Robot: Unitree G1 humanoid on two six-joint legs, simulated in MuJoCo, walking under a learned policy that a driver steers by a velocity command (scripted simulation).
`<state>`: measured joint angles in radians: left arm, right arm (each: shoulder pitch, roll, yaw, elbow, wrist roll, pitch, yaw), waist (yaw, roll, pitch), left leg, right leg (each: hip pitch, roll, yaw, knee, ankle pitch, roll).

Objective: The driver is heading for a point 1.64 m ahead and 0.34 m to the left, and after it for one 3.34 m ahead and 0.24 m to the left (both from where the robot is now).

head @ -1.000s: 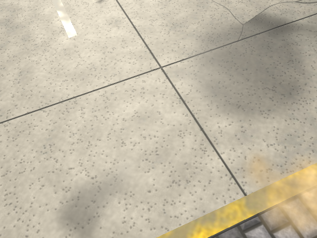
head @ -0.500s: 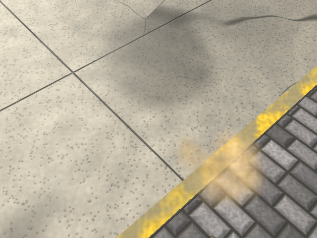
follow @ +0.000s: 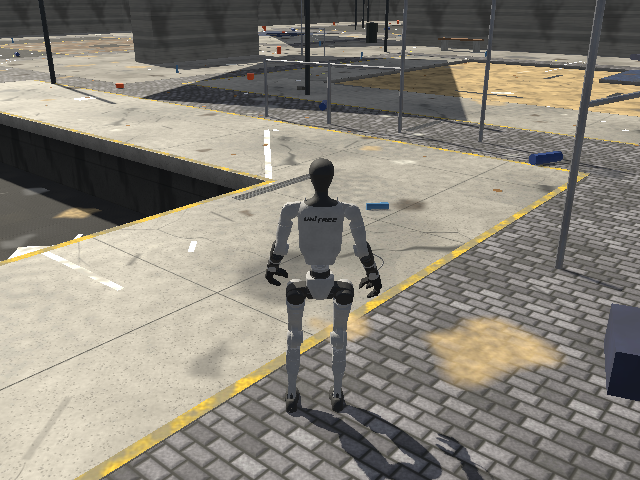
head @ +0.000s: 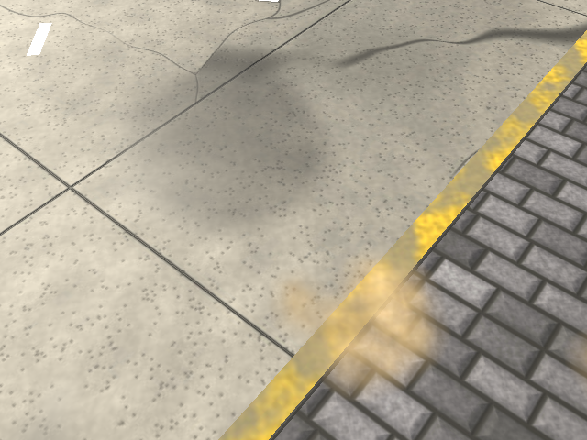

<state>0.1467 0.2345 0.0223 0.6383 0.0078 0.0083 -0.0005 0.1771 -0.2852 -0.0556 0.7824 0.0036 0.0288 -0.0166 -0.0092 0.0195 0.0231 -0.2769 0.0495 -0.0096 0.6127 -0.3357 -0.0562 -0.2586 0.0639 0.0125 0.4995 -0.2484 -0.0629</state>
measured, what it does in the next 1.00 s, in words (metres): walks ahead: left foot, then right foot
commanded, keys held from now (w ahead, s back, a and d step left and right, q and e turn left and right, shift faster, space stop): w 1.00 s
